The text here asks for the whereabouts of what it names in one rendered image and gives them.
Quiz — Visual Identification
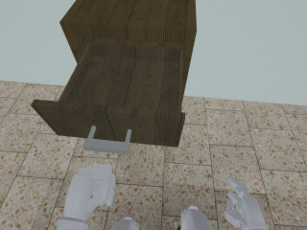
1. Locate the robot right hand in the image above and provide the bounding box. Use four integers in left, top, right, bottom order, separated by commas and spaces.
224, 175, 267, 230

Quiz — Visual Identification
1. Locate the robot right shin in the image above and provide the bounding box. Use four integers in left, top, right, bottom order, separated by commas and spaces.
188, 205, 199, 210

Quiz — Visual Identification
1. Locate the left robot forearm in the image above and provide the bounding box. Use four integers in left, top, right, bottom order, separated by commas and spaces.
57, 217, 88, 230

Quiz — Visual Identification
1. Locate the robot right thigh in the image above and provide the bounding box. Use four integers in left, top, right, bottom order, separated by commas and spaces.
180, 209, 214, 230

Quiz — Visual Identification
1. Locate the cabinet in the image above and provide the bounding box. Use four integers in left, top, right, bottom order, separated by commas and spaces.
59, 0, 197, 103

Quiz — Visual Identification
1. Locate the handle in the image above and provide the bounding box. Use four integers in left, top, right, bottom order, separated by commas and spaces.
83, 126, 131, 155

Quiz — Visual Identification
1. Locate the drawer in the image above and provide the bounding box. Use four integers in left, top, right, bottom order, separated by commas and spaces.
31, 42, 185, 148

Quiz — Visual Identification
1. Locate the robot left hand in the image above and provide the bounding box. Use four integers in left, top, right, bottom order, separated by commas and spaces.
63, 164, 116, 221

